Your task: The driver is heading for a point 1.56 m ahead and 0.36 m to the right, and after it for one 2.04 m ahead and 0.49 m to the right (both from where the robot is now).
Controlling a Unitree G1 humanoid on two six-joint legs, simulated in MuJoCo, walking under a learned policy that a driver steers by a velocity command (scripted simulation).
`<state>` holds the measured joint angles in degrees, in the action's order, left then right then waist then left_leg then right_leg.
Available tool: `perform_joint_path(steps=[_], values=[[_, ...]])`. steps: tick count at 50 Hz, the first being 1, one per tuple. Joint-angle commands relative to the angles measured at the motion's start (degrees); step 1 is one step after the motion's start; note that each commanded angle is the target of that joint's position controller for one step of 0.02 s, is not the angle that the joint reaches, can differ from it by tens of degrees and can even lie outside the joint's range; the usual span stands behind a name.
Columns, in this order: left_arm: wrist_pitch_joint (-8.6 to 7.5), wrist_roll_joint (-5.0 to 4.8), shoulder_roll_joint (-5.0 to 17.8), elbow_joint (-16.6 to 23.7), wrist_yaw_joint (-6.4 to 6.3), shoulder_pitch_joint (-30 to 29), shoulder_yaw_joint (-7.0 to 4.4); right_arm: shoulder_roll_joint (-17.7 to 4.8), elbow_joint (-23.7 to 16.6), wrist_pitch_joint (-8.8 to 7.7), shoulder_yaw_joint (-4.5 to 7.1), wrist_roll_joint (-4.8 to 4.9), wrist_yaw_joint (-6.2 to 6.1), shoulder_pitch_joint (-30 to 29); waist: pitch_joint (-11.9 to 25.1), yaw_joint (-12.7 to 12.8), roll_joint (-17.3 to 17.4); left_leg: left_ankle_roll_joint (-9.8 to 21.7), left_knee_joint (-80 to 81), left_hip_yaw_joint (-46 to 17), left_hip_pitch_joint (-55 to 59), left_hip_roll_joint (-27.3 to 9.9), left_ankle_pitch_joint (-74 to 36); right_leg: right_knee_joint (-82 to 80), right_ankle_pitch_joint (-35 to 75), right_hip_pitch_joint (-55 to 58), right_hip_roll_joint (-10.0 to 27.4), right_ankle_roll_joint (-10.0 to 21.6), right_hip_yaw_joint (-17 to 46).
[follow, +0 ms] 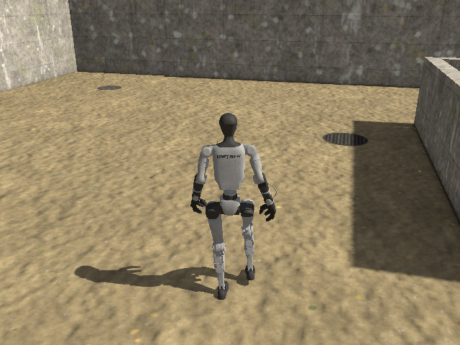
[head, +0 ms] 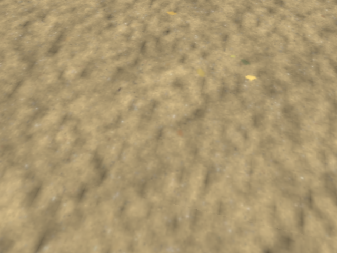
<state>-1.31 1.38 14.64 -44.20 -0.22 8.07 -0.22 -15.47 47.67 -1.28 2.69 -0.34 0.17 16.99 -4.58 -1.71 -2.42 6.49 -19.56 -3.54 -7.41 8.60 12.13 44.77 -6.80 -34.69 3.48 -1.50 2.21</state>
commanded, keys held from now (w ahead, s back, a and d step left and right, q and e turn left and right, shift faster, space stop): e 0.68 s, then no key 0.28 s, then q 0.04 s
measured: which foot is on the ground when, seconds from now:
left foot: down 0.00-0.14, up 0.16-0.54, down 0.56-0.96, up 0.98-1.00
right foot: up 0.00-0.10, down 0.12-0.56, up 0.58-0.94, down 0.96-1.00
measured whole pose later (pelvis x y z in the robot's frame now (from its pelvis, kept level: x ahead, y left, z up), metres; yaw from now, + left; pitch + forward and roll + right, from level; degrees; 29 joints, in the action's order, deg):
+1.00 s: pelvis +0.05 -0.01 -0.01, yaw -25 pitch -1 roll -1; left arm 2.5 0.9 13.8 -48.1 -0.3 8.2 -1.6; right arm -16.1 47.8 1.5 2.2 -0.8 -0.9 15.0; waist -3.3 -2.3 2.3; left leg 0.8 -32.2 3.3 -13.9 -2.5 20.1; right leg 24.9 -14.4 -9.0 -3.4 2.8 0.9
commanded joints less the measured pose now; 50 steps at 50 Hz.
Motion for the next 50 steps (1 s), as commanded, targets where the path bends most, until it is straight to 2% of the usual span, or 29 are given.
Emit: perform_joint_path(steps=[1,3,5,6,7,8,9,10,11,12,15,19,22,25,27,28,29,30,31,32,33,35,38,43,45,47,48,49,50], values=[[-0.36,-0.47,3.59,0.99,-0.17,2.31,-0.58,-5.63,-1.46,-0.5,0.7,-0.62,-0.67,2.51,7.66,-0.72,7.42,1.57,0.0,-2.4,2.24,-15.03,-46.58,-4.97,2.94,10.85,-1.79,1.5,-3.35],[-0.66,-0.28,4.71,0.35,-0.45,2.84,-0.93,-6.22,-0.97,-0.3,0.65,-1.07,-1.13,1.6,6.1,-0.31,7.12,2.2,-2.57,-3.13,3.58,-17.4,-46.58,-8.18,-1.81,12.69,-2.73,3.19,-2.86],[-1.24,0.08,5.95,-1.03,-0.54,6.98,-1.56,-7.64,-0.84,0.09,1.02,-0.45,-2.01,-0.04,5.2,2.2,5.99,1.54,-9.58,-2.89,4.59,-17.33,-46.08,-16.2,-1.5,17.01,-4.11,5.55,-2.56],[-1.87,0.24,7.82,-1.74,-0.58,9.96,-2.12,-8.47,-1.11,0.08,1.25,-0.21,-2.38,0.46,6.93,3.45,2.6,-0.16,-16.14,-1.37,2.83,-14.96,-39.35,-20.14,14.1,22.83,-1.88,7.21,1.66],[-2.15,0.17,12.38,-1.67,-0.69,12.84,-3.25,-7.61,-2.83,-0.1,1.09,-0.6,-2.59,2.79,10.99,2.08,-5.32,-2.2,-28.19,2.11,-3.68,-9.26,-16.97,-17.5,42.19,30.99,8.19,11.94,13.72],[-1.17,-1.18,12.09,-1.68,-0.47,12.89,-3.6,-4.69,-2.8,0.95,0.51,-0.05,-2.28,4.57,15.58,2.16,-12.45,-4.36,-40.42,4.99,-12.96,-0.79,21.58,-20.17,54.19,35.22,18.14,22.73,26.54],[-0.55,-2.0,9.76,-1.65,0.05,13.1,-3.22,-5.68,-2.35,1.9,0.42,-1.14,-2.19,2.71,14.71,2.15,-5.35,-4.68,-44.83,0.81,-15.69,-2.92,25.86,-22.55,43.69,33.07,17.16,23.16,28.1],[0.08,-1.62,9.56,-1.28,0.03,10.76,-3.59,-5.56,-2.62,2.35,0.56,-1.27,-2.05,-0.24,9.97,2.07,-2.64,-5.31,-47.43,0.22,-18.33,-4.04,22.99,-23.97,34.12,29.21,14.16,21.7,24.69],[0.83,-1.1,8.46,-0.77,-0.24,8.05,-3.52,-5.42,-2.89,2.72,0.57,-1.06,-1.96,-2.16,7.19,1.3,-0.78,-5.97,-46.35,-0.1,-19.27,-5.64,19.68,-25.72,26.08,25.44,11.03,19.41,21.47],[1.34,-1.1,8.05,-0.35,-0.57,6.51,-3.63,-5.59,-3.44,3.14,0.63,-0.96,-1.86,-3.33,5.84,0.8,-1.44,-6.65,-44.17,0.02,-19.01,-6.64,17.19,-27.15,19.69,22.78,8.49,17.5,19.19],[2.11,-0.73,8.08,-0.19,-0.48,6.08,-4.24,-4.41,-3.42,3.96,0.21,-0.85,-1.82,-2.89,8.29,0.73,-3.25,-8.31,-38.16,1.76,-16.8,-6.02,14.47,-28.23,10.48,22.05,4.17,15.07,16.83],[2.92,-0.3,9.7,-0.49,-0.29,7.36,-5.57,-4.15,-4.52,4.29,-0.03,-0.43,-2.42,-5.67,8.46,2.66,-4.78,-8.59,-30.33,1.67,-16.43,-6.04,13.7,-30.15,-3.47,21.74,3.92,14.79,20.76],[3.55,-0.05,10.09,-0.16,0.06,6.08,-6.2,-4.41,-5.03,3.82,-0.07,-0.14,-2.68,-5.98,8.25,2.99,-5.48,-7.87,-25.27,1.51,-13.59,-5.48,12.59,-30.7,-7.94,19.88,3.3,13.7,23.22],[4.15,-0.16,10.23,0.11,0.49,4.08,-6.65,-4.5,-4.62,3.0,-0.07,0.34,-2.97,-2.68,8.09,1.85,-6.1,-6.15,-16.47,1.72,-7.57,-4.11,11.85,-30.54,-8.43,17.47,2.38,11.54,25.7],[4.48,-1.02,9.65,0.53,0.42,1.83,-6.64,-4.76,-3.52,2.23,0.13,0.09,-3.55,2.07,7.18,-0.94,-4.93,-4.33,-2.54,1.61,0.63,-4.43,6.39,-28.37,-13.1,12.62,-0.64,7.52,24.87],[4.35,-1.59,7.22,1.2,0.25,2.65,-6.05,-8.91,-4.0,1.87,1.03,-0.76,-4.1,2.24,6.19,-0.15,2.51,-2.24,6.2,-7.86,2.98,-13.55,12.47,-21.34,-19.96,7.86,-5.3,4.02,20.4],[3.96,-2.09,5.31,2.39,0.05,2.23,-5.89,-14.97,-6.05,1.92,2.42,-1.47,-4.06,-2.35,4.42,0.73,16.54,3.56,12.84,-25.91,0.42,-28.45,18.64,-5.29,-22.12,0.12,-15.67,1.81,6.08],[3.64,0.59,9.5,1.32,-0.12,2.5,-6.72,-13.15,-6.56,2.09,2.15,-2.05,-3.74,-5.47,2.41,1.91,10.66,6.81,11.09,-23.81,-7.33,-31.06,11.29,6.69,-22.44,2.44,-10.55,1.18,5.14],[3.66,0.56,9.72,0.23,0.27,4.06,-7.14,-8.98,-7.49,1.89,0.97,-1.79,-3.63,-8.04,2.38,4.03,7.32,6.36,9.0,-18.65,-9.99,-27.68,3.85,12.6,-19.96,5.85,-10.02,1.37,5.44],[4.01,0.56,9.0,-0.85,0.61,6.24,-7.09,-7.06,-7.91,1.74,0.46,-1.48,-3.48,-10.28,2.07,5.65,6.51,4.8,7.23,-12.44,-9.91,-24.07,-2.14,17.18,-17.28,6.35,-9.69,1.14,4.72],[4.47,0.6,8.62,-1.46,0.97,7.6,-7.04,-6.73,-8.45,1.57,0.34,-1.22,-3.5,-11.1,3.0,6.06,8.39,3.84,5.86,-8.49,-7.15,-21.83,-6.31,20.61,-15.66,5.31,-9.43,0.77,3.8],[4.99,0.2,7.82,-1.54,1.6,6.91,-6.47,-6.47,-8.25,1.51,0.31,-1.26,-3.27,-8.03,3.61,3.79,9.83,4.17,3.22,-4.39,-2.23,-20.38,-16.9,20.9,-16.1,3.17,-8.87,-0.57,2.08],[5.13,-0.27,6.13,0.12,1.71,2.27,-5.39,-7.99,-5.64,1.34,1.03,-1.08,-2.98,-0.64,4.72,-0.1,10.34,5.97,0.03,-4.49,6.72,-22.11,-27.0,13.73,-18.19,1.49,-8.6,-1.66,2.14],[5.25,-1.32,4.93,0.23,1.16,0.76,-3.83,-9.66,-4.5,1.48,1.65,-1.33,-1.66,-1.11,6.5,-0.89,13.61,5.89,-2.99,-2.51,4.89,-22.28,-32.3,-2.73,-21.28,13.76,-7.89,-0.07,-2.03],[5.0,-1.66,4.93,-0.22,0.72,1.64,-3.5,-10.2,-3.58,1.9,1.87,-1.2,-1.24,-1.11,6.68,-0.41,14.36,5.59,-4.69,-2.81,4.15,-22.3,-34.77,-10.42,-18.57,17.91,-7.86,1.0,-3.41],[4.05,-1.11,4.37,-1.71,0.15,4.7,-2.96,-9.89,-2.65,2.33,1.82,-0.52,-1.12,-2.0,6.55,2.4,11.45,1.89,-7.9,-1.3,-0.09,-20.92,-30.63,-28.71,-2.67,27.31,-6.59,2.51,-3.18],[3.24,-0.08,6.93,-1.94,-0.29,5.02,-3.25,-8.06,-2.54,2.11,1.35,-0.36,-1.06,-0.47,8.55,1.75,6.96,-1.53,-10.48,-0.06,-5.85,-19.42,-21.43,-31.93,2.07,35.66,-1.11,3.65,3.69],[2.65,0.43,11.2,-1.45,-0.7,4.04,-3.55,-1.9,-4.39,1.61,-0.48,-0.23,-0.55,1.34,10.01,-0.47,-7.11,-5.11,-15.34,4.54,-15.31,-13.32,3.41,-29.68,22.08,41.98,13.14,7.85,18.3],[2.11,-0.22,6.88,-2.76,-1.14,3.68,-2.17,-2.3,-2.62,2.65,-0.74,0.16,-1.29,-0.93,8.85,2.18,-7.16,-5.57,-15.93,3.22,-8.97,-12.06,18.97,-28.16,26.16,31.33,16.24,14.22,15.51]])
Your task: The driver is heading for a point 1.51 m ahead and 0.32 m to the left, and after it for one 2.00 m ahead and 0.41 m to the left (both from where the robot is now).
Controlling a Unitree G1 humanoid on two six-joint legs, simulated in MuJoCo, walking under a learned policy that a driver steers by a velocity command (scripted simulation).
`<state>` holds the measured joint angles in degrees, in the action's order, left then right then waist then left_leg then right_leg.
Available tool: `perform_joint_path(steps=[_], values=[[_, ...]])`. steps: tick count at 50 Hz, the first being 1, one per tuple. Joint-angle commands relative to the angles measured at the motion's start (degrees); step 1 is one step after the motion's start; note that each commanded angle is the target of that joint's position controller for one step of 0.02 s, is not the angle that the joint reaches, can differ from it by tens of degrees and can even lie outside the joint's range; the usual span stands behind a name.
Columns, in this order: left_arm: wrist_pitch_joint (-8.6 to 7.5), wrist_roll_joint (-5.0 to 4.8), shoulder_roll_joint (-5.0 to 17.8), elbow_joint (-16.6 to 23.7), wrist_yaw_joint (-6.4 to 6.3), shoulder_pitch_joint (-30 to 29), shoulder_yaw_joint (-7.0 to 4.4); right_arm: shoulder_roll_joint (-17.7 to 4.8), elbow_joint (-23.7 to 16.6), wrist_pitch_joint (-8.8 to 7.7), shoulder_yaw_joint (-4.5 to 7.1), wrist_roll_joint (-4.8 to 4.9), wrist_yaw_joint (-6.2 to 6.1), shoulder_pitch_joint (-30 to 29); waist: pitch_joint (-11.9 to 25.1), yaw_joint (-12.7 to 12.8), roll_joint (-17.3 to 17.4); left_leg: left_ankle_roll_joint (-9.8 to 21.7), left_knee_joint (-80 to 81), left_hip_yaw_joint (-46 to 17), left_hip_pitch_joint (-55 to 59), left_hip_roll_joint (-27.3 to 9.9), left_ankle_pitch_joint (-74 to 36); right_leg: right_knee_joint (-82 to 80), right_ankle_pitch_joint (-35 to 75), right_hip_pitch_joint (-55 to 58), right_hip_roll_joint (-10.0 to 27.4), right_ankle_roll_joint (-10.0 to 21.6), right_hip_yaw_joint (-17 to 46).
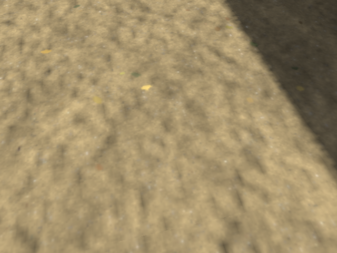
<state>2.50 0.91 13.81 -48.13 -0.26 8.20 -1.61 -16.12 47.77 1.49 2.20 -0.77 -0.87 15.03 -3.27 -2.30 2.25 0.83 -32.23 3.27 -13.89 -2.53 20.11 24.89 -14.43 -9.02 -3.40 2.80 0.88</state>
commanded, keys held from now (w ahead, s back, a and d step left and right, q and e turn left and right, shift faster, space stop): q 0.62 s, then no key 0.14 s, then e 0.24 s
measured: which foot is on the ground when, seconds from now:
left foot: up 0.00-0.36, down 0.38-0.96, up 0.98-1.00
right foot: down 0.00-0.38, up 0.40-0.92, down 0.94-1.00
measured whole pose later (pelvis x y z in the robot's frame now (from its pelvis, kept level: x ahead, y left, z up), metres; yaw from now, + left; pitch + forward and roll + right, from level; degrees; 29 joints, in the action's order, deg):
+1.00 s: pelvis -0.02 +0.03 +0.00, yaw +18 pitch -1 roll +0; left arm 1.7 0.7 14.5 -52.8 -1.3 12.1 -1.3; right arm -14.1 49.2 1.4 0.6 -1.1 -1.9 10.6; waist -2.1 0.5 1.2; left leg 3.7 -28.0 -4.9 -11.8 6.0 15.4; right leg 25.9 -13.8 -11.3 -2.6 0.8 3.7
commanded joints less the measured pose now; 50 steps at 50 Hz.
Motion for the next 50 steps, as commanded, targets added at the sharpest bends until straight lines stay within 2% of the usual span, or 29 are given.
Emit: perform_joint_path(steps=[1,2,3,4,5,7,10,15,17,18,19,20,21,22,23,24,25,26,28,31,38,42,43,45,46,47,48,49,50], values=[[-2.18,0.54,5.41,1.23,-1.21,0.53,0.11,-2.93,-2.02,0.56,0.03,0.72,-0.32,0.99,4.15,1.35,-10.1,0.15,-4.47,-4.73,-1.97,-0.73,10.33,-8.78,30.69,3.94,20.58,9.99,14.04],[-2.42,0.68,5.19,1.09,-1.56,-1.67,0.44,-3.62,-1.53,0.68,0.36,0.73,-0.19,-0.29,2.65,1.27,-10.17,0.21,-4.48,-5.16,-2.7,0.13,7.88,-9.03,27.69,3.25,18.15,8.32,11.27],[-2.35,0.71,6.4,0.75,-2.07,-2.33,0.25,-4.81,-1.11,0.69,0.86,0.67,-0.07,-0.51,1.45,1.06,-11.08,-0.09,-5.95,-4.57,-3.49,1.12,5.62,-8.39,29.63,3.3,15.96,6.88,8.75],[-2.33,0.23,8.02,0.23,-2.54,-1.62,-0.2,-5.86,-0.54,0.72,1.35,0.31,0.08,0.39,2.06,1.12,-11.95,-0.42,-8.3,-4.36,-3.94,1.8,4.66,-7.02,34.37,4.19,15.34,6.71,6.9],[-2.1,-0.13,9.14,-0.16,-2.61,-0.67,-0.65,-5.8,0.25,0.67,1.52,0.2,0.12,1.61,2.96,1.34,-11.5,-0.8,-11.65,-3.8,-5.16,2.72,5.77,-5.66,38.03,5.6,15.48,7.31,5.86],[-1.55,-0.46,9.25,-0.49,-2.63,0.73,-1.09,-5.02,0.68,0.9,1.76,0.27,0.04,2.03,3.21,2.14,-9.47,-1.5,-18.21,-3.61,-7.51,2.87,8.42,-5.12,37.21,5.61,17.36,9.14,5.42],[-0.89,0.16,8.53,-0.64,-2.8,0.35,-1.52,-3.57,0.0,1.55,1.76,0.08,0.22,0.46,1.0,2.49,-9.49,-1.71,-19.25,-2.92,-9.78,1.9,8.84,-5.93,27.51,3.41,18.11,9.99,4.69],[-0.97,0.65,9.74,-0.45,-2.34,-0.8,-2.64,-2.93,-1.46,1.51,1.8,0.46,1.19,-0.02,3.24,2.56,-10.86,-0.22,-10.67,-0.53,-5.22,1.89,7.08,-2.81,25.6,2.85,19.58,9.44,3.73],[-0.72,0.38,10.59,-0.05,-2.17,-2.5,-3.12,-2.6,-1.26,1.12,1.89,0.45,1.56,2.32,4.16,0.52,-9.96,1.2,-2.05,1.01,0.12,2.78,1.09,1.19,22.36,0.65,19.06,6.95,1.93],[-0.52,0.34,10.45,-0.22,-2.03,-2.4,-3.27,-3.0,-0.98,0.58,2.01,0.18,1.57,3.57,4.17,-0.62,-7.37,2.09,5.55,-0.18,4.23,3.26,-5.84,5.41,15.57,-2.45,17.41,4.01,-0.16],[-0.27,0.51,8.46,-0.03,-1.63,-0.19,-3.03,-7.46,-1.48,-0.3,3.01,-0.84,1.2,3.85,3.58,-0.1,4.82,4.14,15.29,-14.23,7.9,-4.17,-11.33,18.04,1.75,-9.52,11.92,-0.29,-5.47],[0.19,0.31,4.72,3.94,-2.1,-3.84,-1.87,-16.39,-2.24,-0.75,4.99,-0.5,1.25,5.72,1.89,-0.73,16.98,12.31,17.58,-35.11,9.01,-19.06,-33.07,27.35,-21.99,-23.52,0.07,-3.44,-7.05],[0.6,0.75,6.09,3.74,-2.6,-4.85,-1.9,-14.57,-1.0,-0.59,4.9,-0.5,1.14,8.63,3.65,-1.72,9.75,16.7,17.6,-35.42,7.5,-19.38,-31.64,36.04,-23.08,-22.02,2.03,-2.91,0.61],[0.71,-0.03,7.11,2.81,-2.32,-3.8,-2.24,-11.45,-1.67,-0.29,4.25,-0.1,0.8,5.16,1.48,0.36,4.83,16.41,16.75,-29.41,5.71,-15.98,-25.86,38.85,-17.91,-22.67,3.51,-2.59,1.67],[0.29,-0.51,7.77,1.87,-1.88,-2.94,-2.45,-9.24,-2.92,0.14,3.68,0.16,0.51,0.37,-0.02,2.09,2.25,13.75,16.89,-24.92,4.49,-11.65,-20.67,37.64,-12.43,-22.45,4.61,-2.5,2.25],[-0.06,0.05,8.57,1.56,-1.53,-2.53,-2.72,-8.17,-4.01,0.33,3.37,0.5,0.28,-2.28,0.34,2.7,3.25,11.84,16.78,-22.94,5.76,-9.08,-20.09,36.64,-9.2,-22.84,4.81,-2.6,2.14],[-0.13,0.71,8.81,0.94,-1.11,-1.33,-2.79,-7.4,-4.44,0.33,3.17,0.6,0.23,-2.74,2.01,2.64,3.96,11.43,16.23,-21.27,7.14,-7.5,-23.8,37.4,-7.12,-22.08,4.35,-3.09,1.59],[-0.06,0.84,8.55,0.71,-0.8,-0.47,-2.77,-7.4,-4.37,0.23,3.16,0.71,0.37,-1.71,3.62,2.5,3.14,11.41,15.67,-20.75,8.37,-7.11,-26.32,38.03,-6.1,-21.71,3.86,-3.59,1.48],[0.08,0.5,7.88,1.09,-0.67,-0.4,-2.61,-8.29,-3.92,-0.08,3.5,0.86,0.53,0.43,4.52,1.94,1.88,11.45,15.08,-21.27,10.56,-7.06,-27.75,37.12,-5.28,-22.8,3.67,-4.47,1.73],[0.32,0.41,7.99,1.97,-1.04,-1.61,-2.55,-8.93,-3.71,-0.02,3.71,0.64,0.32,1.99,3.7,0.85,3.29,11.45,15.11,-23.47,11.81,-6.61,-24.49,33.42,-5.24,-24.77,3.62,-5.39,2.25],[0.26,0.02,7.92,1.88,-1.43,-1.21,-2.34,-8.38,-3.52,-0.12,2.86,-0.48,-0.1,2.03,4.06,-0.03,3.71,12.23,15.18,-25.64,9.94,-7.09,-23.71,25.79,-7.15,-20.48,3.54,-5.11,1.92],[0.14,-0.32,5.9,-0.16,-1.23,1.03,-1.29,-4.86,-2.67,-0.67,0.66,-1.2,-0.55,-1.23,4.79,0.86,3.14,10.93,15.56,-22.17,4.9,-6.19,-22.58,15.58,-7.11,-8.98,3.66,-3.69,1.11],[0.13,-0.48,5.66,-0.84,-1.25,1.57,-1.08,-4.7,-2.05,-0.74,0.25,-1.34,-0.69,-1.5,4.58,0.9,3.49,10.45,15.55,-21.72,3.8,-6.06,-21.93,12.31,-6.95,-5.83,3.2,-3.29,0.78],[-0.12,-0.64,6.12,-1.84,-1.4,3.14,-1.06,-6.49,-1.25,-0.6,0.29,-0.91,-1.09,-2.82,3.34,2.39,2.98,9.32,13.41,-21.11,2.37,-5.89,-22.09,3.72,-2.88,-1.05,2.09,-2.18,0.18],[-0.58,-0.53,6.52,-1.96,-1.46,3.64,-0.96,-7.4,-0.8,-0.53,0.47,-0.57,-1.27,-2.89,2.67,3.33,1.55,7.78,11.86,-20.54,1.43,-5.55,-22.61,-3.69,3.4,1.72,2.46,-1.5,1.35],[-1.22,-0.08,8.41,-1.77,-1.67,3.45,-1.21,-7.56,-0.83,-0.79,0.52,-0.54,-1.31,-2.2,3.24,2.67,-0.58,5.8,10.03,-19.9,0.55,-4.43,-20.86,-5.86,7.58,4.04,5.25,-0.63,6.41],[-1.91,0.61,11.88,-1.21,-1.76,4.06,-1.63,-6.91,-1.66,-0.98,0.55,-0.49,-1.26,-1.54,4.69,1.43,-6.22,4.16,4.05,-15.66,-0.59,-0.59,-16.48,-6.94,16.39,5.11,12.49,1.25,15.51],[-1.93,-0.39,14.03,-1.57,-1.16,2.1,-2.19,-5.58,-1.27,-0.57,0.55,0.21,-1.37,-0.97,3.18,-0.36,-11.41,2.57,3.35,-9.61,-2.01,5.89,-5.44,-5.92,26.41,1.82,17.28,6.7,20.89],[-2.1,-0.47,11.67,-1.29,-0.53,2.26,-1.82,-5.78,-0.6,-0.27,0.45,-0.19,-1.93,-1.88,3.22,1.04,-11.76,1.83,0.83,-7.5,-1.28,6.1,-0.8,-6.84,27.35,0.55,19.3,9.15,24.26]])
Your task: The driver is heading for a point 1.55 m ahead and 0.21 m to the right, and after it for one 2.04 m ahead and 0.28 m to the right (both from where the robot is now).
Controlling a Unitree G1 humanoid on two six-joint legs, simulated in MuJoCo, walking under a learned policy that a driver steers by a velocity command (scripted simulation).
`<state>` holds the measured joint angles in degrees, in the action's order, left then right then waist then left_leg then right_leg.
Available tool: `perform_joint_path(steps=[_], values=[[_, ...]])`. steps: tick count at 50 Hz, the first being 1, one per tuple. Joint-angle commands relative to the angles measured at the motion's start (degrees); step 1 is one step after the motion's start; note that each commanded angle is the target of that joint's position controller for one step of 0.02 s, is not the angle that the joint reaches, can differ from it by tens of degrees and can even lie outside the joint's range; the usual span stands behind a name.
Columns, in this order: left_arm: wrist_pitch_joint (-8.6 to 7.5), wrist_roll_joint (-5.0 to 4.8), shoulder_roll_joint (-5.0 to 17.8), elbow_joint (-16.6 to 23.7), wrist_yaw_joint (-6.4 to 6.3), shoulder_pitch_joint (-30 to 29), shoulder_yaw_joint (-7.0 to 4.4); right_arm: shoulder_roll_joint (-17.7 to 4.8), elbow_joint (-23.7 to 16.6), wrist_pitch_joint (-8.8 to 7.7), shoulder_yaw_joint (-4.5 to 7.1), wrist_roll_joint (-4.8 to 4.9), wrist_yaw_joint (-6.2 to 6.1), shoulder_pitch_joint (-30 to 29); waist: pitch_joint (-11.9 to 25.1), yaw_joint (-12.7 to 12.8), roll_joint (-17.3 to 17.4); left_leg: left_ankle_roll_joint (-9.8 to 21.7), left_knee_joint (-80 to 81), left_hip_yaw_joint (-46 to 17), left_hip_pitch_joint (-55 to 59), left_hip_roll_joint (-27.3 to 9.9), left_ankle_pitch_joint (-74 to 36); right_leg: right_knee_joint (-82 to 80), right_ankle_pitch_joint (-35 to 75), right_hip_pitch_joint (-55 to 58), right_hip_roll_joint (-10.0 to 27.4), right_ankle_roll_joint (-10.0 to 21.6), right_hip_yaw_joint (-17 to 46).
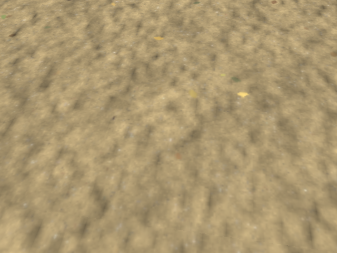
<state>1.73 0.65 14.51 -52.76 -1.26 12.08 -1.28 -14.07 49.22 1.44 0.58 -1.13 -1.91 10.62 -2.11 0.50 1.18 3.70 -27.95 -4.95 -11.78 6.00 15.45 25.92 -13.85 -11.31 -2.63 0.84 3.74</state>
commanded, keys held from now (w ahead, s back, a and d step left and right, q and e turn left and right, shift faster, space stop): e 0.44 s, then no key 0.22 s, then w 0.10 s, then w+q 0.24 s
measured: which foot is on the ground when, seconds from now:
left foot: up 0.00-0.28, down 0.30-0.74, up 0.76-1.00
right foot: down 0.00-0.30, up 0.32-0.72, down 0.74-1.00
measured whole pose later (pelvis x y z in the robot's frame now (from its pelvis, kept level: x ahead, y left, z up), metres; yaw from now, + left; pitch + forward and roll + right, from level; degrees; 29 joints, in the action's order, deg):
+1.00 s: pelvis +0.04 +0.00 +0.01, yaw -15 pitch -1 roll -1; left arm -3.2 1.6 13.7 -55.2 -0.9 18.9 -1.7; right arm -16.8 52.3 0.3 3.4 -1.7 2.4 16.0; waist -1.1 -0.2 2.8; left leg 1.1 -56.6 -2.8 -32.0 -1.6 13.6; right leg 10.9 -13.5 3.1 -3.0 3.1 -4.2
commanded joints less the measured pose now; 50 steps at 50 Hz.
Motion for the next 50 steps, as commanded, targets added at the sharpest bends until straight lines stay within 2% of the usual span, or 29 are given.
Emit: perform_joint_path(steps=[1,3,6,10,12,13,14,15,16,17,18,19,21,24,28,33,35,36,37,38,39,40,41,42,43,45,50], values=[[-1.41,-0.16,10.56,3.43,0.79,-1.41,-2.17,-7.94,-2.02,-0.15,2.33,0.27,-1.04,1.41,1.77,-1.08,-11.39,-1.33,-6.21,1.61,-4.14,-1.59,6.57,-8.19,25.98,2.63,17.8,11.6,21.88],[-1.07,0.22,11.54,3.2,0.46,0.2,-2.84,-8.09,-2.71,0.02,2.79,0.58,-0.55,-0.97,1.21,0.27,-11.29,-2.24,-14.74,1.88,-8.86,-1.0,12.84,-8.63,25.03,3.89,16.72,12.56,22.73],[-0.19,-0.25,12.19,2.82,-0.09,0.71,-4.12,-6.55,-3.42,-0.06,2.57,0.66,-0.19,-1.51,2.24,-0.15,-7.84,-4.38,-19.42,1.54,-12.75,-2.18,13.14,-7.45,24.21,6.14,13.3,11.97,19.99],[0.84,-0.02,11.95,3.48,0.34,-0.06,-5.07,-6.19,-4.64,-0.57,2.26,1.13,-0.27,-1.89,4.59,0.56,-9.91,-5.28,-12.23,2.75,-9.27,-1.78,10.69,-6.19,23.26,5.28,10.84,10.41,20.53],[1.24,0.0,12.4,4.28,0.8,-2.31,-5.52,-6.49,-4.45,-0.85,2.28,1.3,-0.42,0.88,5.54,-0.81,-10.59,-4.59,-4.46,3.05,-3.35,-1.19,7.77,-5.01,22.24,2.41,9.61,8.75,21.5],[1.45,-0.23,12.4,4.94,0.95,-4.24,-5.63,-6.42,-3.79,-1.05,2.32,1.14,-0.64,3.64,5.75,-2.61,-10.2,-4.18,2.78,3.57,1.45,-1.01,2.94,-3.59,19.5,-0.18,8.07,7.01,21.18],[1.39,-0.57,11.48,5.65,0.96,-5.09,-5.45,-7.84,-3.34,-1.35,2.74,0.62,-1.09,5.62,5.61,-3.55,-8.25,-3.64,10.33,1.99,7.17,-2.9,-0.9,-1.27,12.08,-4.87,5.62,4.17,20.11],[1.09,-0.66,7.98,6.41,1.03,-2.7,-4.66,-13.09,-3.68,-1.45,3.78,-0.39,-1.63,6.01,5.4,-2.0,2.81,-1.18,17.24,-10.35,11.85,-15.04,4.67,7.83,-1.8,-12.49,0.1,0.97,14.14],[0.9,-0.45,6.22,6.92,0.5,-0.75,-4.32,-18.69,-5.97,-0.92,4.82,-0.51,-1.43,0.56,4.04,-0.4,13.77,5.56,18.74,-23.5,7.44,-27.32,0.76,18.57,-18.29,-19.17,-7.72,-0.89,3.33],[1.02,0.93,10.71,6.3,0.28,-1.49,-5.09,-15.45,-6.08,-0.78,4.17,-1.1,-1.02,1.1,3.1,-0.66,7.95,9.42,16.55,-22.39,2.69,-29.23,-5.44,29.2,-19.21,-17.41,-2.4,-0.7,3.62],[1.19,0.64,11.14,5.12,0.59,-1.01,-5.6,-11.0,-6.71,-0.93,2.9,-0.73,-0.78,-1.13,1.16,0.92,3.6,9.1,15.5,-16.68,0.43,-25.7,-9.42,33.38,-16.17,-16.39,-1.75,-0.32,4.05],[1.56,0.61,10.43,4.16,1.04,0.42,-5.61,-9.17,-7.38,-1.01,2.36,-0.55,-0.75,-3.44,-0.29,2.15,3.17,7.45,14.29,-10.55,-0.02,-21.84,-12.94,36.47,-13.06,-16.3,-1.24,-0.58,3.06],[2.16,0.78,9.54,3.76,2.3,1.52,-5.31,-9.08,-7.65,-1.43,2.23,-0.34,-1.18,-2.77,0.56,1.9,6.62,6.08,11.9,-3.91,4.34,-18.3,-22.16,38.9,-10.18,-18.3,-1.08,-1.84,1.06],[2.35,0.44,8.43,5.13,2.91,-2.02,-4.54,-9.66,-5.71,-1.58,2.54,-0.31,-0.88,3.63,1.67,-1.46,6.3,7.72,9.29,-2.45,10.92,-19.12,-31.1,34.97,-10.47,-20.03,-1.34,-3.32,0.21],[2.59,0.14,7.06,5.83,2.64,-3.89,-3.57,-10.24,-4.19,-1.79,2.81,-0.27,-0.28,5.69,2.36,-2.58,7.26,9.34,7.75,-2.45,13.46,-20.94,-35.2,26.39,-12.11,-17.15,-1.11,-2.74,-0.07],[2.36,-0.5,5.74,5.74,1.72,-4.25,-2.32,-10.86,-2.85,-1.58,2.88,-0.48,0.88,4.48,3.12,-2.32,9.19,8.87,5.12,-1.05,8.44,-20.24,-38.74,12.2,-11.63,-5.71,-0.79,-0.55,-4.76],[1.77,-0.05,4.59,4.56,1.47,-1.81,-1.7,-10.98,-1.94,-1.22,2.99,-0.36,1.26,4.46,4.24,-0.82,7.8,7.06,5.29,-1.25,5.05,-19.25,-20.74,0.44,-5.69,1.86,-1.21,1.16,-6.93],[1.1,0.53,4.42,3.7,1.27,-0.04,-1.49,-10.07,-1.4,-1.01,2.78,-0.33,1.39,4.68,3.77,0.42,5.57,5.13,4.35,-0.97,-0.45,-18.04,-7.69,-6.63,-2.17,8.87,-0.98,2.32,-6.39],[0.16,1.32,6.66,2.45,0.86,3.31,-1.77,-6.93,-1.63,-1.1,1.93,-0.68,1.65,4.95,4.46,1.51,-1.98,2.81,-1.64,2.18,-9.54,-14.68,5.84,-10.26,-8.03,17.92,5.96,3.88,3.46],[-0.39,1.19,13.04,2.06,0.54,7.23,-3.15,-2.53,-4.23,-1.3,0.61,-0.63,1.99,2.74,3.82,3.02,-15.12,-0.21,-14.32,10.38,-22.42,-5.96,18.47,-16.55,-21.42,21.35,19.94,9.38,23.94],[-0.61,1.35,15.25,-0.02,0.58,9.88,-4.1,-8.37,-4.47,-0.88,2.06,-1.27,1.48,-0.64,-2.83,5.71,-12.58,-0.15,-22.43,6.18,-25.22,-6.62,19.72,-19.51,-24.69,12.22,24.1,14.87,28.55],[-1.14,1.44,11.83,0.79,0.62,6.02,-3.13,-9.75,-4.06,-0.9,2.79,-0.4,1.9,-0.78,-6.72,3.02,-8.59,0.19,-25.97,3.14,-26.11,-7.93,14.64,-20.79,-27.21,9.39,21.69,14.73,24.98],[-1.76,1.1,9.07,1.44,0.52,2.83,-2.37,-9.24,-2.77,-1.34,2.86,0.28,2.63,1.16,-8.06,1.12,-8.4,0.06,-26.56,1.93,-25.86,-8.21,10.45,-22.04,-24.46,8.12,18.85,12.56,20.19],[-2.45,0.92,7.82,1.89,0.25,1.22,-2.03,-9.04,-1.62,-1.78,3.12,0.3,3.21,2.78,-7.48,-0.08,-8.78,-0.19,-26.68,1.32,-25.15,-8.27,7.24,-22.8,-19.72,9.19,16.56,10.53,15.68],[-3.38,0.87,6.95,1.63,-0.02,1.73,-1.8,-8.66,-0.58,-2.07,3.26,-0.28,3.65,3.61,-6.58,-0.07,-8.17,-0.54,-28.15,1.08,-24.73,-7.87,4.25,-22.54,-13.01,10.27,15.24,9.76,11.62],[-4.86,0.89,6.67,0.84,0.07,3.64,-1.79,-7.25,0.13,-2.24,3.34,-0.47,4.02,3.97,-4.43,-0.24,-6.37,-1.13,-30.53,0.95,-25.62,-7.54,0.54,-21.62,-4.26,12.41,14.82,9.22,6.28],[-6.18,1.0,6.19,-0.54,0.19,8.0,-1.78,-5.29,-2.05,-1.93,3.32,-0.69,4.72,-1.9,-6.25,1.52,-5.36,-3.67,-28.48,1.72,-32.64,-8.9,-4.19,-22.35,1.26,14.04,16.7,10.17,0.62]])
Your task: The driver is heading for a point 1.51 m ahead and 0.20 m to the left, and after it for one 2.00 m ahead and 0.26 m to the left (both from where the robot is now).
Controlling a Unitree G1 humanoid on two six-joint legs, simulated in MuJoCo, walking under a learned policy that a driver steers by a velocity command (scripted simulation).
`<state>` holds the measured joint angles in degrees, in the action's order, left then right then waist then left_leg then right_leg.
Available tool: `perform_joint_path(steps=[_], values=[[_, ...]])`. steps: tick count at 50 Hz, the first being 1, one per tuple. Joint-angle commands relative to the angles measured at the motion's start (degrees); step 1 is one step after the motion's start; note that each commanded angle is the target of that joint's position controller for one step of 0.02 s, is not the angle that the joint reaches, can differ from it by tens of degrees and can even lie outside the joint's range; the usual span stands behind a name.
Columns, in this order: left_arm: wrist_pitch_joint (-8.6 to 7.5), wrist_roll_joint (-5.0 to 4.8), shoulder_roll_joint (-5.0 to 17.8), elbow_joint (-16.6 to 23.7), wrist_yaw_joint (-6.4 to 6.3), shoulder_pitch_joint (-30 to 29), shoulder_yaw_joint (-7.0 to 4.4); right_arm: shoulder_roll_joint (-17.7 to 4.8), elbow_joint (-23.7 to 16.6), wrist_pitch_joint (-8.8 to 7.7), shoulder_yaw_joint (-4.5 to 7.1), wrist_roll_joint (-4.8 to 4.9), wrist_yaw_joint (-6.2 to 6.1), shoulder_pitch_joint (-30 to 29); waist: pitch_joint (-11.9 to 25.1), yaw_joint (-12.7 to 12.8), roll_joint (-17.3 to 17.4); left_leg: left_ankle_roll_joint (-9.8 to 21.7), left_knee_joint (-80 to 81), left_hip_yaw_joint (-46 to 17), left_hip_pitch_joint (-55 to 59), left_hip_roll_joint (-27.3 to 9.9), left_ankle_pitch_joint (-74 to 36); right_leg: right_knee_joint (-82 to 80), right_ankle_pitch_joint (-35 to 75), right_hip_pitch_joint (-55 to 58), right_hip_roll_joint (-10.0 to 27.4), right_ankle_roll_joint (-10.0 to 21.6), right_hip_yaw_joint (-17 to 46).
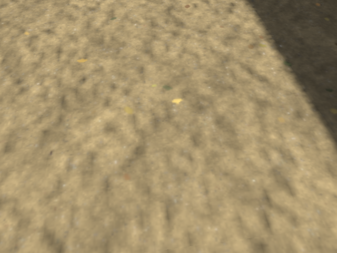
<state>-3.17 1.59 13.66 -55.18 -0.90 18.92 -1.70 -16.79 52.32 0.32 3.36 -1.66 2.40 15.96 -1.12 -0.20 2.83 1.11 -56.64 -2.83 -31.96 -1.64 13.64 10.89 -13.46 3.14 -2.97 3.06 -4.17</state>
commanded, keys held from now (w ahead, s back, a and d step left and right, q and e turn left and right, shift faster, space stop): w+q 0.42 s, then w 0.06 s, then w+e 0.52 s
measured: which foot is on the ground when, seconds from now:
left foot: up 0.00-0.22, down 0.24-0.82, up 0.84-1.00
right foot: down 0.00-0.26, up 0.28-0.82, down 0.84-1.00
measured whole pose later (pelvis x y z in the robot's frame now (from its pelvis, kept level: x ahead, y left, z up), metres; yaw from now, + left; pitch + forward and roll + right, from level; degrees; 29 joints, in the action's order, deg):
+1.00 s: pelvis +0.54 +0.13 -0.01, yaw +6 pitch +0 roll -1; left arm -2.5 0.3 15.9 -50.6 0.8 16.9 -3.3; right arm -14.1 47.8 -4.2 0.5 -2.5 0.3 13.0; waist -3.3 0.0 1.0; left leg 1.1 -68.5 -1.5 -26.6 -1.4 18.2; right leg 23.5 -9.4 -14.0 -8.6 7.8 -0.5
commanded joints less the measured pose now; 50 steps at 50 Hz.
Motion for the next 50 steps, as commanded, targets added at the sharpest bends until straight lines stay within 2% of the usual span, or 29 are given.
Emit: perform_joint_path(steps=[1,4,8,10,11,12,13,14,15,16,17,18,20,23,26,30,35,36,38,40,41,42,43,44,45,46,47,48,50], values=[[-1.4,0.09,7.09,1.7,-0.17,1.63,-1.36,-2.15,-5.79,-0.8,0.42,-0.25,0.63,-8.49,-7.62,2.45,-6.84,-1.24,1.73,0.11,-12.97,-1.45,-3.34,-7.08,2.79,-0.31,17.09,7.86,7.12],[-1.85,0.14,7.39,1.39,-0.06,2.22,-1.35,-0.9,-8.21,-0.94,-0.24,-0.41,1.53,-12.64,-8.24,2.86,-7.22,-0.63,8.74,3.19,-10.66,-2.1,-5.88,-5.61,10.25,-1.2,16.74,7.24,2.23],[-1.9,0.21,8.88,0.56,-0.13,3.91,-1.62,-0.61,-11.29,-0.85,-0.66,-0.46,2.21,-15.86,-7.93,2.91,-7.79,3.24,17.62,8.47,-4.31,-0.84,-2.99,-1.19,23.45,0.38,18.12,5.87,-1.95],[-1.64,0.25,10.39,0.6,-0.21,3.29,-1.88,-1.59,-10.9,-0.89,-0.09,-0.51,1.74,-11.88,-4.18,0.44,-8.49,6.03,19.68,11.31,4.15,2.9,0.84,8.23,44.81,1.2,18.08,4.75,-4.9],[-1.2,0.3,11.29,0.64,-0.22,3.15,-2.11,-2.71,-9.44,-1.12,0.6,-0.53,1.39,-6.03,-0.03,-2.2,-8.57,7.44,20.82,12.16,11.34,5.55,2.3,17.75,52.98,0.84,17.78,4.19,-6.3],[-0.82,0.07,11.49,1.03,-0.27,3.12,-2.05,-4.38,-6.63,-1.61,1.64,-0.95,0.86,2.96,5.64,-6.08,-6.95,9.07,24.63,11.2,23.79,7.44,0.5,30.63,49.73,-4.07,16.48,2.78,-7.78],[-1.02,-0.66,9.07,3.0,0.18,4.2,-1.25,-9.96,-5.04,-1.81,3.56,-1.54,-0.16,10.26,11.59,-8.62,0.08,12.97,29.09,-3.17,39.61,-1.59,10.81,48.56,32.62,-19.34,13.28,0.49,-8.67],[-1.8,-1.07,4.55,6.84,1.13,3.37,-0.57,-14.86,-6.18,-1.6,4.77,-0.36,-0.52,9.29,17.86,-5.55,12.82,19.74,39.03,-37.71,49.8,-17.82,15.06,68.62,-13.91,-37.72,1.4,-2.32,-3.86],[-2.39,-0.46,9.3,8.3,1.34,-2.69,-1.51,-14.45,-5.99,-1.26,4.69,1.06,-0.41,8.71,16.66,-7.37,3.83,20.0,42.09,-39.01,48.17,-17.62,8.85,72.23,-11.75,-42.35,2.96,-1.26,7.16],[-2.91,-1.05,8.18,8.98,1.53,-4.51,-1.23,-12.0,-5.49,-1.3,4.07,1.01,-1.0,5.58,8.93,-5.21,0.46,18.99,41.15,-29.87,41.46,-16.53,3.33,70.69,-6.76,-44.17,6.03,-0.66,6.98],[-3.3,-0.87,7.36,8.61,1.4,-3.8,-0.94,-8.72,-5.61,-1.57,3.21,0.92,-1.36,3.29,3.54,-2.85,-3.04,16.62,41.65,-23.62,33.26,-13.75,-4.73,64.57,-3.52,-41.74,8.4,-0.47,6.55],[-2.74,0.01,7.03,8.8,1.31,-3.77,-0.98,-7.24,-5.74,-1.98,2.67,1.0,-1.63,1.07,1.57,-0.78,-3.23,14.97,42.13,-19.46,28.47,-10.61,-9.4,60.55,-3.09,-38.87,9.65,-0.82,7.01],[-0.57,1.41,6.48,8.15,1.58,-1.04,-0.81,-5.86,-6.34,-2.83,2.05,1.27,-1.66,-0.78,1.94,1.56,-1.89,14.39,43.32,-14.59,23.79,-7.42,-15.92,57.3,-2.85,-34.32,9.83,-2.16,6.55],[1.22,1.56,5.81,9.23,2.05,-3.0,-0.82,-6.35,-5.46,-4.01,2.06,1.69,-1.56,1.49,0.67,1.7,-1.51,14.28,45.86,-11.68,22.05,-5.67,-16.75,51.88,0.65,-36.71,9.86,-4.2,4.7],[1.41,1.26,5.7,11.06,2.39,-9.24,-0.85,-5.31,-3.86,-4.44,1.52,1.66,-1.73,5.36,-1.95,-0.54,-0.49,11.99,48.49,-9.87,24.79,-5.28,-18.02,44.12,8.03,-41.95,10.48,-4.87,3.42],[1.02,0.31,5.17,12.7,2.86,-15.18,-0.64,-4.85,-2.43,-5.07,0.89,1.38,-1.91,8.3,-2.24,-2.91,0.06,8.32,48.44,-5.5,31.0,-5.06,-25.32,35.43,15.01,-43.74,9.22,-3.21,1.98],[0.55,-0.23,4.46,14.95,3.59,-21.37,0.03,-4.04,-0.02,-5.36,-0.04,0.16,-3.04,11.04,-4.87,-4.4,-0.17,7.7,48.98,-1.21,37.98,-7.81,-33.16,26.21,14.34,-43.29,5.7,0.12,0.37],[0.42,-0.28,4.52,15.16,3.68,-21.24,0.04,-4.23,0.32,-5.36,-0.14,-0.04,-3.37,10.74,-4.9,-3.86,-0.17,7.33,48.21,-0.14,39.13,-8.44,-36.92,24.38,12.91,-41.69,4.59,1.04,0.21],[0.33,-0.27,5.2,14.26,3.33,-17.55,-0.27,-5.2,0.48,-5.47,-0.23,-0.32,-4.04,8.85,-2.63,-1.42,0.92,5.91,42.59,2.47,40.45,-8.88,-54.72,22.23,8.35,-34.36,0.96,3.25,-1.8],[0.01,-0.22,7.23,10.8,2.52,-6.58,-1.24,-6.59,0.74,-5.06,-0.04,-0.97,-4.57,8.11,3.35,3.17,2.35,4.63,27.56,4.0,42.23,-9.0,-68.61,20.65,3.54,-24.17,-2.7,5.45,-2.76],[-0.51,0.18,8.22,8.34,2.13,1.81,-1.87,-7.5,0.41,-4.78,0.11,-0.6,-4.58,6.84,7.15,7.24,1.91,4.16,15.64,5.46,37.79,-8.22,-63.86,16.22,6.17,-13.77,-2.4,7.13,-1.3],[-0.48,1.24,12.17,6.76,1.38,10.5,-3.21,-6.51,-1.64,-5.15,-0.45,-0.11,-4.47,5.84,13.05,10.57,-2.75,3.67,-2.14,7.53,25.9,-5.87,-44.19,15.91,3.16,0.3,7.92,11.09,11.87],[0.05,1.31,17.46,6.86,1.29,9.31,-4.73,-0.85,-3.35,-5.46,-1.34,0.97,-3.13,11.43,16.89,4.66,-17.37,0.14,-24.68,6.52,-0.53,7.61,13.41,13.17,7.92,17.04,23.76,22.7,43.87],[0.44,-1.62,13.92,6.72,1.98,6.14,-4.43,-5.35,-3.8,-5.87,-0.78,-0.6,-3.02,5.89,14.36,5.42,-6.03,1.85,-26.79,-2.33,-6.96,4.88,12.59,8.15,4.46,14.26,21.3,21.55,46.3],[0.66,-1.67,12.44,7.83,1.92,1.43,-4.08,-5.52,-5.9,-6.72,-0.86,0.07,-2.54,1.46,6.2,3.87,-5.04,1.9,-23.64,-2.63,-8.68,1.7,6.6,6.17,5.35,5.54,20.0,19.62,37.22],[0.7,-1.17,9.49,8.03,1.99,-0.67,-3.47,-5.54,-6.36,-7.11,-0.99,0.12,-2.36,0.03,2.46,2.33,-1.02,1.69,-19.6,-1.67,-6.61,-0.16,4.02,4.4,10.89,-1.35,17.81,17.6,32.35],[0.51,-1.16,8.2,7.86,1.74,-1.24,-3.06,-5.02,-6.6,-6.44,-1.01,-0.35,-2.27,-0.58,-0.11,0.77,-0.08,0.93,-16.68,-1.34,-4.32,-1.28,3.83,3.69,16.38,-6.84,15.34,16.02,28.38],[0.27,-1.32,7.2,7.44,1.47,-1.48,-2.68,-4.27,-6.98,-5.26,-1.27,-0.97,-2.1,0.39,-0.23,-0.9,-1.1,-0.14,-13.96,-0.99,-1.48,-2.04,3.81,2.67,19.21,-10.52,13.06,14.85,25.26],[-0.63,-1.65,8.73,6.98,1.42,-0.14,-3.05,-2.71,-7.56,-3.51,-1.68,-1.47,-1.8,0.8,0.29,-1.73,-2.73,-1.79,-9.3,0.44,-0.09,-2.55,4.08,1.89,23.14,-13.25,10.87,14.41,22.12]])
